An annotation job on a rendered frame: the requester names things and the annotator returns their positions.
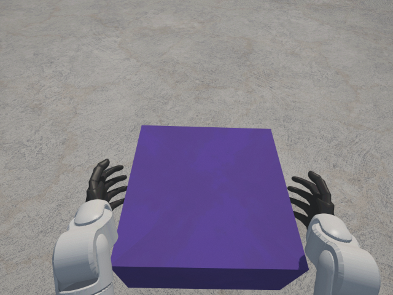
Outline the robot left hand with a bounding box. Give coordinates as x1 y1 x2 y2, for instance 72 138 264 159
85 159 127 211

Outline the robot right forearm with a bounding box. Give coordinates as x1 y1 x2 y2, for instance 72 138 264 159
305 214 381 295

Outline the robot left forearm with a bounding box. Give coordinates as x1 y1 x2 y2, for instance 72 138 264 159
52 199 118 295

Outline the robot right hand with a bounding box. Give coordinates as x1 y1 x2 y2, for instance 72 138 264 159
287 171 334 229

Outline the carton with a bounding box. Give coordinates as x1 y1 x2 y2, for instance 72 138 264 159
111 125 309 290

